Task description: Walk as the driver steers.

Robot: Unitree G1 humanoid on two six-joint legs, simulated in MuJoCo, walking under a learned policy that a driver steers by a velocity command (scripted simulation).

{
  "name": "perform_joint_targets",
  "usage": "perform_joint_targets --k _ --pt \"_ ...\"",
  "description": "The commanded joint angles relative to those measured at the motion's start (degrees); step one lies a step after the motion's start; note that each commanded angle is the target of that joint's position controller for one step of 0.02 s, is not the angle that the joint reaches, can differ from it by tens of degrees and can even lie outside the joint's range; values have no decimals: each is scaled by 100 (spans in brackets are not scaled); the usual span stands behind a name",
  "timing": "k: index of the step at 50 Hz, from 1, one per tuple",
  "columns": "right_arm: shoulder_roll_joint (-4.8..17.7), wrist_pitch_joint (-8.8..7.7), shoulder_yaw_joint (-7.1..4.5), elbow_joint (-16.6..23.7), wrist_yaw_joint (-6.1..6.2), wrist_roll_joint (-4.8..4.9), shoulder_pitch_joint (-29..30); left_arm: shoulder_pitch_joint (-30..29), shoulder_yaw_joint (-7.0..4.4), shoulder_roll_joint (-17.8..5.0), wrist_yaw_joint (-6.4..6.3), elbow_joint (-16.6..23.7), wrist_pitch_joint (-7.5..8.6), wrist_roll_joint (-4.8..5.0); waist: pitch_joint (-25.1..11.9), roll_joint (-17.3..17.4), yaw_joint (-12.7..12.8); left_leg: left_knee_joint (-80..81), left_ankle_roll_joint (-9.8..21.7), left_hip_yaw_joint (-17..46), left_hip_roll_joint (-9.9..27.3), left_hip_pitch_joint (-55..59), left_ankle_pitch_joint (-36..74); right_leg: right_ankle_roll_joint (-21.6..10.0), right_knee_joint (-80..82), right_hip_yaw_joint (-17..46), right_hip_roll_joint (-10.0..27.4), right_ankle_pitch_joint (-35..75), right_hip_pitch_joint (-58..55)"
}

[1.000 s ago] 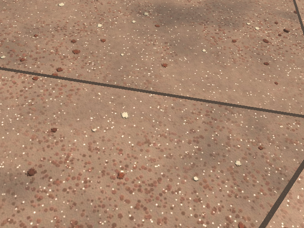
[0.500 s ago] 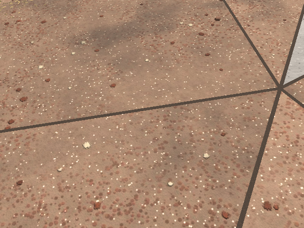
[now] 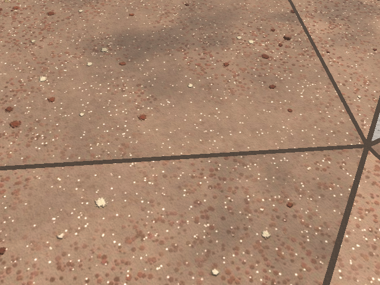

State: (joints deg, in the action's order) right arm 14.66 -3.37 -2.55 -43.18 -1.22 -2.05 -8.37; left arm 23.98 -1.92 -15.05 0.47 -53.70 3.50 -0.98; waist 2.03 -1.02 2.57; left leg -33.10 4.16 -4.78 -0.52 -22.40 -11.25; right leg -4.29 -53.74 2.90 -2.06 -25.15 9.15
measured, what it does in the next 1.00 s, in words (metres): walks ahead: right foot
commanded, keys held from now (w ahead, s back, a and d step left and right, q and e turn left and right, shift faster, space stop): w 0.50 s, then w+q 0.46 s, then q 0.04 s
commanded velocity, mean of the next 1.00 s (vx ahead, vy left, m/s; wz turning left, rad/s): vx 0.49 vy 0.00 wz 0.17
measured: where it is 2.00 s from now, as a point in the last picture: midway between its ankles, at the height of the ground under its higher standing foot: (191, 218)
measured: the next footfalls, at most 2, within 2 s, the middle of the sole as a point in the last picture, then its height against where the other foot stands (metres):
right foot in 0.46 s outside the picture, level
left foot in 1.04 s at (169, 223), level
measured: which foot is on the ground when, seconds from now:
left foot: down 0.00-0.48, up 0.50-1.00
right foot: up 0.00-0.44, down 0.46-1.00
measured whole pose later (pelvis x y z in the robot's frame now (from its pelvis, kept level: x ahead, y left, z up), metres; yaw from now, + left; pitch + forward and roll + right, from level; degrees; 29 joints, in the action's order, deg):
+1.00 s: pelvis +0.55 +0.02 +0.00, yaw +14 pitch +1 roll -1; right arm 12.0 -1.3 -1.4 -47.3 -2.8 -2.1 -2.7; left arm 23.3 -1.5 -11.4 -1.9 -58.3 4.9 -1.3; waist 3.9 0.8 2.5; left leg -35.0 7.7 -7.7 -0.1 -29.6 -7.1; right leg -1.6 -17.8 -16.2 -1.2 -24.4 -7.0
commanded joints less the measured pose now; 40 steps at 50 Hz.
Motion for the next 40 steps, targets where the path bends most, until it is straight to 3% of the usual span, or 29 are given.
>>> perform_joint_targets --k 1,3,6,12,14,17,20,22,23,24,25,26,27,28,30,32,34,40 --pt "693 -27 -198 -78 -6 89 -872 -222 -106 -528 70 472 113 -26 -92 349 -311 2230 689 2748 1762 1930 -1127 -191 -1386 152 513 823 2524" --pt "468 -111 -110 -164 9 111 -770 -125 -76 -409 123 361 -7 -109 -39 572 -130 2410 550 1885 1331 1529 6 -59 -1114 -21 693 1092 2167" --pt "534 -232 -118 -417 11 167 -1149 -348 -63 -314 182 387 -106 -118 24 493 -85 2535 642 1380 1223 1569 1206 89 -990 -211 745 1371 2423" --pt "438 -228 -53 -804 35 189 -1748 -1810 10 -170 215 823 -122 -112 316 428 -347 2608 600 746 941 1959 2364 320 424 -580 752 2338 3131" --pt "457 -235 -41 -908 62 184 -1900 -2228 68 -72 224 937 -98 -91 358 456 -453 2584 554 639 929 2059 2660 305 1118 -712 638 2619 2930" --pt "521 -221 -36 -1077 118 148 -2109 -2655 93 -99 206 1070 -72 -70 416 476 -544 2519 565 642 1091 2491 3012 163 1818 -804 479 2658 2721" --pt "609 -193 -44 -1165 179 105 -1969 -2488 45 -221 152 1055 -24 -67 307 518 -333 2035 532 606 1276 2954 4235 -111 2184 -820 260 2149 2233" --pt "722 -151 -69 -1192 200 53 -1808 -1528 -60 -420 58 742 26 -66 -244 599 85 832 411 524 1231 3111 5489 -345 2389 -882 -78 1658 1150" --pt "737 -118 -66 -1186 194 81 -1731 -615 -134 -543 0 446 80 -113 -735 480 481 -280 321 369 1058 2689 5096 -507 2744 -827 -47 1910 -51" --pt "554 -126 -1 -1016 176 135 -1766 336 -261 -974 -78 261 107 -255 -1436 -8 751 -1950 253 191 787 1527 3155 -797 2745 404 1113 1414 -1537" --pt "-58 -115 97 -958 106 319 -2527 394 -390 -1415 -73 247 69 -307 -1975 -1307 258 -4086 16 101 -396 -658 -1581 -1653 3271 3356 2705 1185 -2901" --pt "565 -83 -53 -1017 162 177 -2097 -27 -357 -1091 -11 293 21 -31 -1634 -353 277 -4439 141 896 -190 -1155 -1665 -1508 3658 3521 2481 850 -2447" --pt "545 -114 -69 -880 143 187 -1654 -610 -267 -758 -3 375 36 18 -745 -211 59 -4213 174 928 91 -1284 -1110 -1287 3847 2468 2303 923 -1557" --pt "443 -130 -46 -872 126 190 -1458 -873 -194 -449 17 382 91 -15 -325 22 -59 -3894 173 891 300 -1103 -775 -1089 4110 1838 2057 1423 -869" --pt "305 20 -44 -956 55 57 -1533 -957 -109 -173 -35 256 182 -18 -54 -134 -338 -3434 82 883 501 -606 -534 -691 4412 901 1632 1894 -95" --pt "169 153 -39 -966 -23 31 -1536 -727 -115 -229 -42 131 300 2 -39 -170 -414 -3317 7 829 518 -539 -387 -626 4589 481 1578 2269 53" --pt "155 223 -50 -851 -72 39 -1175 -590 -151 -362 -49 53 364 26 119 -158 -423 -3130 -60 779 605 -952 -22 -553 4763 68 1520 2389 10" --pt "63 205 -2 -436 -138 82 54 -211 -111 -323 -91 -94 348 26 359 -188 -196 -1661 -182 388 548 -1554 1162 -250 4723 -924 1253 3410 -417"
